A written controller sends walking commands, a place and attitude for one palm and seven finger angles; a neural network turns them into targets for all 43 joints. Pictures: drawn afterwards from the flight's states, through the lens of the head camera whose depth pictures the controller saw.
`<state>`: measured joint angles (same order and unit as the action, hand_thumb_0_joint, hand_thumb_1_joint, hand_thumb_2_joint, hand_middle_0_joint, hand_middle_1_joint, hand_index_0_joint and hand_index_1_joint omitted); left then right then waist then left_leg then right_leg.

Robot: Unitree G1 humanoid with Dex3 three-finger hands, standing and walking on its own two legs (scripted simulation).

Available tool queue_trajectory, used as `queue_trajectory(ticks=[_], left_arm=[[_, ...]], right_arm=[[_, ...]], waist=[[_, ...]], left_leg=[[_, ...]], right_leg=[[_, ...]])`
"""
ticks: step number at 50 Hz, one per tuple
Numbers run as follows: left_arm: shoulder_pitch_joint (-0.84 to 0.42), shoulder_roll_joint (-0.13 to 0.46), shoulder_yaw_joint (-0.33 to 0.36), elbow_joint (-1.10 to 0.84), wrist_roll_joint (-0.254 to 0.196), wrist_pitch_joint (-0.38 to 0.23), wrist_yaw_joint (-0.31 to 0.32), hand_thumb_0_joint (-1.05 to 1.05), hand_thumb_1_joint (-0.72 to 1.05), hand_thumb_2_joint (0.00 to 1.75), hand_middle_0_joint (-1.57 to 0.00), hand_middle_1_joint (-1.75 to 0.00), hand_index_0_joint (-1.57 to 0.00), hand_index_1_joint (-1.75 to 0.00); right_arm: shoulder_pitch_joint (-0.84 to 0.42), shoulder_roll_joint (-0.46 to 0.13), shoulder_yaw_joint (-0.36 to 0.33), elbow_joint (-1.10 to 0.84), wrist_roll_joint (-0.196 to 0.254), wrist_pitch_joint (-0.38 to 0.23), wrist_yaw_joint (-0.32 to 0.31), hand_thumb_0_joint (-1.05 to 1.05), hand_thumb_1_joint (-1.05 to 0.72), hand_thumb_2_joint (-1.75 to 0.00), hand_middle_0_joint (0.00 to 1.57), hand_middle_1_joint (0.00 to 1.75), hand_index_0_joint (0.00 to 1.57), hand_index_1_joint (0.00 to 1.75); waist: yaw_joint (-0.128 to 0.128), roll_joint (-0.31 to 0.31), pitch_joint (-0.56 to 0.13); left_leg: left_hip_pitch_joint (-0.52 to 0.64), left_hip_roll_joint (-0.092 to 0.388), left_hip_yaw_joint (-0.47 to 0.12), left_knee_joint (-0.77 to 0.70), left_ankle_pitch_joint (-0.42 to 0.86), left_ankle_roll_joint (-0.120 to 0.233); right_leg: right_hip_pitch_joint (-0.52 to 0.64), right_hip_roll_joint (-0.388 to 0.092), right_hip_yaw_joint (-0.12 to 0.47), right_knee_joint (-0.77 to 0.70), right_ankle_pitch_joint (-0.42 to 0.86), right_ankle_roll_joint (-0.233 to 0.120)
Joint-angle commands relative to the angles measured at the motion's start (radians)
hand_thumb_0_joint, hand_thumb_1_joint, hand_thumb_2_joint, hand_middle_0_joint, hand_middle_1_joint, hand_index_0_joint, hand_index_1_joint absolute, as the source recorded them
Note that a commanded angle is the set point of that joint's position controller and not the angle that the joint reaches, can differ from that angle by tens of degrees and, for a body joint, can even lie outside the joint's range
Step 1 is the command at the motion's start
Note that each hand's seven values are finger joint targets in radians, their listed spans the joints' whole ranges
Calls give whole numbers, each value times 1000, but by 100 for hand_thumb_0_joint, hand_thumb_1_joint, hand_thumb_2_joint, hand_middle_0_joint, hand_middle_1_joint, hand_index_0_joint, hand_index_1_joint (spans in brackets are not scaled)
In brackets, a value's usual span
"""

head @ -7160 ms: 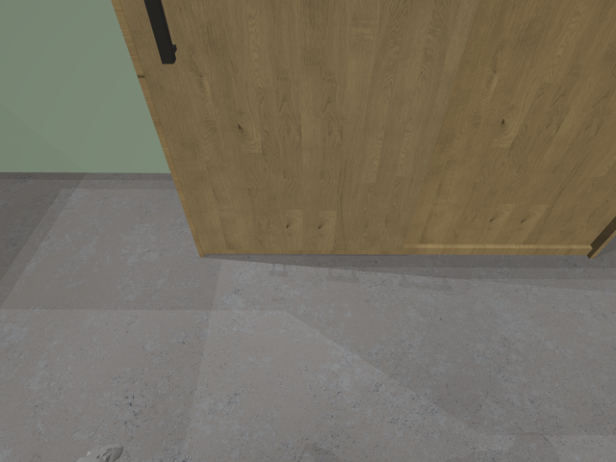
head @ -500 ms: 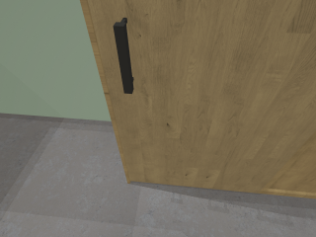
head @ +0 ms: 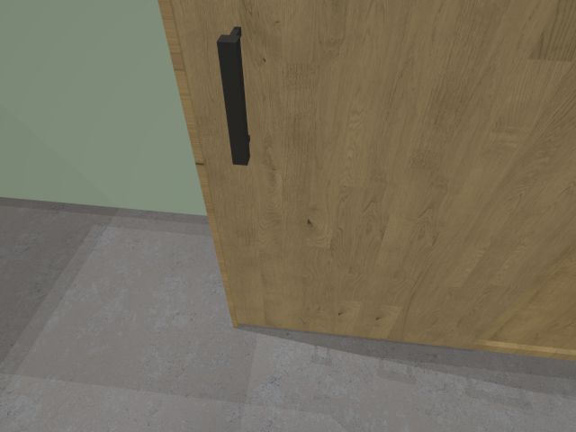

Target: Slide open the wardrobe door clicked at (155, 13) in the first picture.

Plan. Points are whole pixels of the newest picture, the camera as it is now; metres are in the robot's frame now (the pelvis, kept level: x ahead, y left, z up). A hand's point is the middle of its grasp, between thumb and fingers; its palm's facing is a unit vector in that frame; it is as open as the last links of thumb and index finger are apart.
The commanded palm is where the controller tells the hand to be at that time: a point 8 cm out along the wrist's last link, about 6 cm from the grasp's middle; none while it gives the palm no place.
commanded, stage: look again from close up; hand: left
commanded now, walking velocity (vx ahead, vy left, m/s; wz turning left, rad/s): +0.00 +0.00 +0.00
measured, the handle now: (239, 100) +0.58 +0.12 +0.18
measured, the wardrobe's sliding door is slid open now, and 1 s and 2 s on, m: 0.00 0.00 0.00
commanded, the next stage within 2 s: none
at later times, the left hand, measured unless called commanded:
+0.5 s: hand out of the picture +0.02 +0.16 -0.17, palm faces +0.03 -0.98 -0.18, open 7.3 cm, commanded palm none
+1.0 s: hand out of the picture +0.02 +0.16 -0.17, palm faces +0.05 -0.98 -0.18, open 7.4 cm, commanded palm none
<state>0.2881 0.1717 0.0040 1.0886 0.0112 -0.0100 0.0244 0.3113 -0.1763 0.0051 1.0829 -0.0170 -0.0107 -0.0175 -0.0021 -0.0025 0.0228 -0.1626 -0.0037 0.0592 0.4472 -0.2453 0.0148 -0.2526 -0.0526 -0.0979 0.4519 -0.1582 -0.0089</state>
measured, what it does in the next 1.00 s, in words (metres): stands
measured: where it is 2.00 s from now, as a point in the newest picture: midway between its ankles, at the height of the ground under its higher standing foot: outside the picture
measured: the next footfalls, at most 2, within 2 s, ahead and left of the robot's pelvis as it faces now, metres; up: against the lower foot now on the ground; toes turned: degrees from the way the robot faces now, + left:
none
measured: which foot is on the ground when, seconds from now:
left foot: down 0.00-1.00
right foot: down 0.00-1.00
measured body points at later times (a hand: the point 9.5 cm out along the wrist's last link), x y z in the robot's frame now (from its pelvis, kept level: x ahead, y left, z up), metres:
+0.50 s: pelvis +0.01 -0.01 +0.00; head +0.02 -0.01 +0.45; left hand +0.02 +0.22 -0.16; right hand +0.01 -0.23 -0.16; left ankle +0.00 +0.11 -0.74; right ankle +0.06 -0.11 -0.74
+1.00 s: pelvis +0.02 -0.01 +0.00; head +0.03 -0.01 +0.45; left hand +0.02 +0.21 -0.16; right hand +0.02 -0.23 -0.16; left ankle +0.00 +0.11 -0.74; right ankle +0.06 -0.12 -0.74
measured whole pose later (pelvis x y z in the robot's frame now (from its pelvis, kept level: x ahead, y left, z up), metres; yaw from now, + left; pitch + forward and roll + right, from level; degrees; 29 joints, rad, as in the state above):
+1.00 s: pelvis +0.02 -0.01 +0.00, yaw +0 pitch -2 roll +0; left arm 0.29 0.15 0.01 1.10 0.01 -0.02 0.03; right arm 0.29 -0.14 0.01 1.12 -0.01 -0.02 -0.03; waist 0.01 0.00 0.04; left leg -0.13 0.02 0.05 0.42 -0.26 0.00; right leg -0.22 -0.03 -0.11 0.43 -0.18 -0.02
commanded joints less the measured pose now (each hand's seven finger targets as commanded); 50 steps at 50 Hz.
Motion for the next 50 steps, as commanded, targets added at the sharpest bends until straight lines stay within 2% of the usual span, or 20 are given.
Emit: queue_trajectory(ticks=[1,6,9,11,17,21,23,27,31,35,43,50], left_arm=[[39,110,17,-37,2,-16,6,0,90,90,-20,-30,-20,-30],[42,107,17,-31,2,-19,6,0,90,90,-20,-30,-20,-30],[43,105,16,-28,1,-20,8,0,90,90,-20,-30,-20,-30],[46,101,15,-25,1,-19,7,0,90,90,-20,-30,-20,-30],[56,93,15,-24,2,-22,9,0,90,90,-20,-30,-20,-30],[52,89,16,-23,1,-20,9,0,90,90,-20,-30,-20,-30],[56,90,16,-24,2,-21,10,0,90,90,-20,-30,-20,-30],[57,85,17,-21,3,-21,10,0,90,90,-20,-30,-20,-30],[57,86,16,-23,1,-21,9,0,90,90,-20,-30,-20,-30],[59,83,17,-22,1,-19,10,0,90,90,-20,-30,-20,-30],[61,82,18,-21,2,-21,10,0,90,90,-20,-30,-20,-30],[68,76,19,-19,2,-20,10,0,90,90,-20,-30,-20,-30]], right_arm=[[37,-101,-19,-28,1,-19,-4,0,-90,-90,20,30,20,30],[39,-94,-18,-16,3,-19,-4,0,-90,-90,20,30,20,30],[37,-91,-17,-11,3,-20,-5,0,-90,-90,20,30,20,30],[36,-86,-16,-7,3,-19,-5,0,-90,-90,20,30,20,30],[42,-73,-16,-1,4,-19,-8,0,-90,-90,20,30,20,30],[39,-69,-15,4,3,-19,-8,0,-90,-90,20,30,20,30],[40,-70,-15,5,4,-20,-9,0,-90,-90,20,30,20,30],[41,-64,-15,7,3,-20,-10,0,-90,-90,20,30,20,30],[35,-68,-15,8,4,-21,-10,0,-90,-90,20,30,20,30],[36,-65,-14,9,4,-20,-11,0,-90,-90,20,30,20,30],[42,-65,-13,14,4,-23,-12,0,-90,-90,20,30,20,30],[45,-59,-13,17,3,-22,-13,0,-90,-90,20,30,20,30]], waist=[[5,-4,70],[4,-16,59],[5,4,49],[7,-9,64],[6,-20,42],[6,-3,64],[8,7,51],[9,-8,53],[10,7,49],[10,5,64],[12,-3,50],[11,0,52]], left_leg=[[-156,92,-113,-150,-80,8],[-130,91,-99,-135,-37,6],[-122,95,-96,-132,-14,4],[-130,92,-95,-136,-28,3],[-102,95,-88,-123,21,3],[-111,95,-88,-130,9,0],[-108,99,-87,-129,32,1],[-104,101,-87,-130,38,1],[-99,100,-87,-132,39,1],[-105,101,-88,-137,32,0],[-98,104,-87,-135,59,0],[-92,100,-86,-135,46,0]], right_leg=[[61,-78,126,-104,-126,-26],[63,-82,127,-111,-107,-27],[73,-81,125,-106,-77,-28],[68,-81,124,-111,-93,-26],[82,-82,123,-113,-47,-30],[71,-79,126,-115,-61,-29],[92,-79,119,-108,-23,-28],[93,-77,116,-108,-15,-29],[95,-77,117,-106,-11,-28],[90,-76,115,-108,-17,-28],[108,-74,109,-98,17,-28],[99,-75,114,-105,-4,-31]])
